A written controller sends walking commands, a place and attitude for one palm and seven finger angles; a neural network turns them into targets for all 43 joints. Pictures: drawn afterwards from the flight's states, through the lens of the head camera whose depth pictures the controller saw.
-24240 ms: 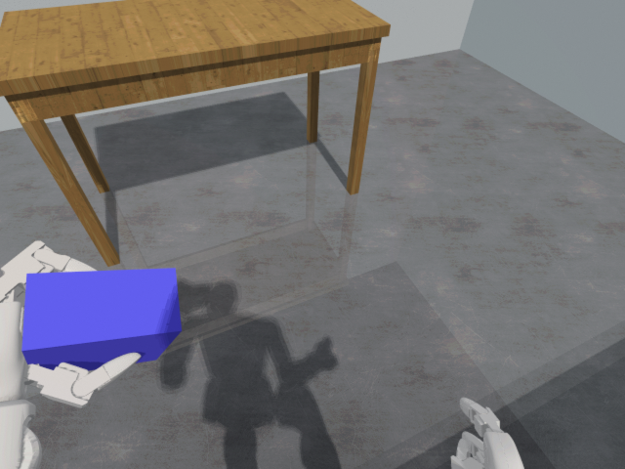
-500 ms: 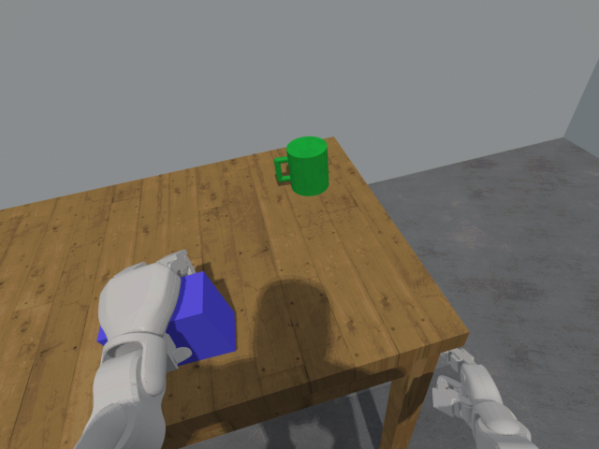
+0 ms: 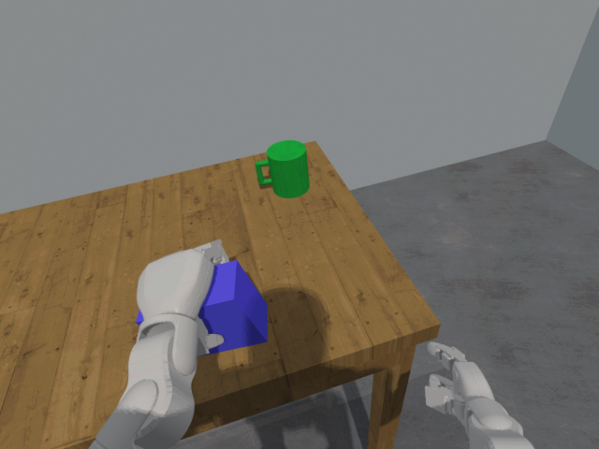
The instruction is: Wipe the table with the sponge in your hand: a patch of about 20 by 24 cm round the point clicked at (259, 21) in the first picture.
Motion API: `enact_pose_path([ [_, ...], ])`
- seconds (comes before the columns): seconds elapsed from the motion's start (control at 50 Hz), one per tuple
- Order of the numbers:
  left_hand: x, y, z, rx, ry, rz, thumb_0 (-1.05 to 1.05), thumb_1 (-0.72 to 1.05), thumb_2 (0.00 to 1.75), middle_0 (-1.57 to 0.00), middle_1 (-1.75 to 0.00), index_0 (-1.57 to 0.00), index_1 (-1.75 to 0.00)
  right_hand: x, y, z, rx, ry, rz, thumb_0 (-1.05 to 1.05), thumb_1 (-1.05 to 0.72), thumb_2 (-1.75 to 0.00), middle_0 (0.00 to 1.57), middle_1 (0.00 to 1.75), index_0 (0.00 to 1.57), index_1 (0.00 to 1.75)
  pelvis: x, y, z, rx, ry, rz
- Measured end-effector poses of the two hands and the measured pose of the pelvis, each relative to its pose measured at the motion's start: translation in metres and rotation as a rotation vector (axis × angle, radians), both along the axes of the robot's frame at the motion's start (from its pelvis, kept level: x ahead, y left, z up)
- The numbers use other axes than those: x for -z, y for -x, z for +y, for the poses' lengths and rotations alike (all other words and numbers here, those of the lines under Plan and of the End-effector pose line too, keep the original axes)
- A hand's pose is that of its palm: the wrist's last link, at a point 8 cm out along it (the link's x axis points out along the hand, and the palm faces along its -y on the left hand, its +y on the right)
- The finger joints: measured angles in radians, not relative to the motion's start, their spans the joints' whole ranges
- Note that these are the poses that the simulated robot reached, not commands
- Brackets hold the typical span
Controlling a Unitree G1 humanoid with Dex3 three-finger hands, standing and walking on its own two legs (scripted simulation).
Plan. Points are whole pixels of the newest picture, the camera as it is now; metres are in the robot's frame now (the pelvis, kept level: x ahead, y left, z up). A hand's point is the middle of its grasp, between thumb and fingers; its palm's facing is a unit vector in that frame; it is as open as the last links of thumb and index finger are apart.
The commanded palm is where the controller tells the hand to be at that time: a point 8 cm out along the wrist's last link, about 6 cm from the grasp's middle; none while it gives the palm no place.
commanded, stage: wipe forward along the third lane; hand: left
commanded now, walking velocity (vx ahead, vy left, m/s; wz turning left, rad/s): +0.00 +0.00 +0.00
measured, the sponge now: (214, 319) +0.26 +0.17 +0.06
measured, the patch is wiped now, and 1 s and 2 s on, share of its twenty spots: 0.80 0.90 0.95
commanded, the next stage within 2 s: wipe back along the third lane in 1.70 s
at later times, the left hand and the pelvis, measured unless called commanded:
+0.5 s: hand (214, 275) +0.31 +0.18 +0.09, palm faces +0.07 -0.09 -0.99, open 10.2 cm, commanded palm +0.28 +0.18 +0.14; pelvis -0.01 -0.01 +0.00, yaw +0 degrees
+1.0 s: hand (211, 257) +0.35 +0.20 +0.09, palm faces +0.03 -0.06 -1.00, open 10.2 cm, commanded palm +0.32 +0.20 +0.12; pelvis -0.01 +0.00 +0.00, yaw +1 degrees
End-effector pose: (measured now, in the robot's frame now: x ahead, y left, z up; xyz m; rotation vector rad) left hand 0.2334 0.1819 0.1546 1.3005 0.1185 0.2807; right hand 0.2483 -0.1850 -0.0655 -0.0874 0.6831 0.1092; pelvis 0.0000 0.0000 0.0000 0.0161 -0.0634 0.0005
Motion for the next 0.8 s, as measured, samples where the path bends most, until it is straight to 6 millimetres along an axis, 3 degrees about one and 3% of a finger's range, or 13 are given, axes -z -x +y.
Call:
enact_pose_path([
  [0.18, 0.004, -0.006, -0.007, 0.001, -0.050, 0.027, -0.02, -0.51, 1.05, -0.69, -1.35, -0.74, -1.30, 0.004, 0.006, -0.015, 0.035, 0.019, 0.008, 0.01, -0.91, -0.90, 0.20, 0.30, 0.20, 0.30, 0.000, 0.006, -0.004, -0.005, -0.001, 0.005],
  [0.3, 0.004, -0.023, -0.010, 0.000, -0.097, 0.038, -0.03, -0.52, 1.06, -0.69, -1.34, -0.75, -1.29, 0.009, 0.014, -0.017, 0.051, 0.023, 0.024, 0.01, -0.91, -0.90, 0.20, 0.30, 0.20, 0.30, 0.000, 0.009, -0.006, -0.010, -0.004, 0.011],
  [0.5, 0.007, -0.055, -0.005, -0.061, -0.144, 0.077, -0.03, -0.52, 1.06, -0.70, -1.34, -0.75, -1.28, 0.018, 0.027, -0.023, 0.079, 0.024, 0.069, 0.01, -0.91, -0.90, 0.20, 0.30, 0.20, 0.30, 0.000, 0.008, -0.007, -0.006, -0.008, 0.037],
  [0.8, 0.009, -0.079, 0.007, -0.107, -0.156, 0.112, -0.02, -0.52, 1.06, -0.69, -1.35, -0.75, -1.29, 0.019, 0.028, -0.039, 0.110, 0.071, 0.085, 0.01, -0.91, -0.90, 0.20, 0.30, 0.20, 0.30, 0.001, 0.002, -0.007, -0.011, -0.007, 0.066],
])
